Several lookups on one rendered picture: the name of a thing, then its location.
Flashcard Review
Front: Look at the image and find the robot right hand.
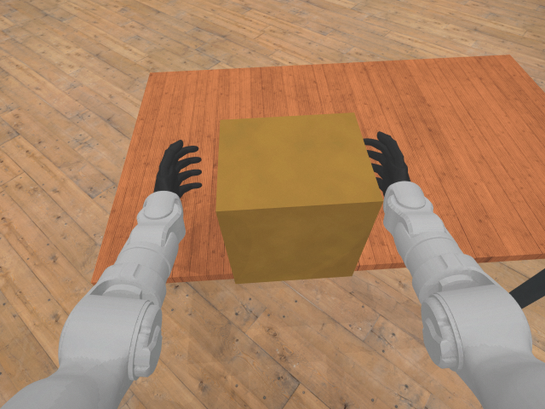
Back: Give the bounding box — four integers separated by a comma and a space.
364, 131, 410, 196

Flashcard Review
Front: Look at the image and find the right robot forearm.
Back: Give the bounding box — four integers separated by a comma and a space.
383, 181, 532, 352

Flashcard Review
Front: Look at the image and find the right robot upper arm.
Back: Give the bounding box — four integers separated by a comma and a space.
421, 285, 545, 409

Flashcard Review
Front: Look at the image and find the left robot forearm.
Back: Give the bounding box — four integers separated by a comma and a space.
58, 191, 186, 365

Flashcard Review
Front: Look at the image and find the robot left hand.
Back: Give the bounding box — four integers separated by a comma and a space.
154, 140, 202, 198

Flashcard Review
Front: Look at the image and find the carton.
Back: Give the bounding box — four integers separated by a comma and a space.
215, 112, 383, 284

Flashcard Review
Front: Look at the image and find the table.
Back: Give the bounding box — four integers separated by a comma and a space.
91, 55, 545, 309

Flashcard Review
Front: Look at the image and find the left robot upper arm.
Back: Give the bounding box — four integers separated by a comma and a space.
0, 295, 163, 409

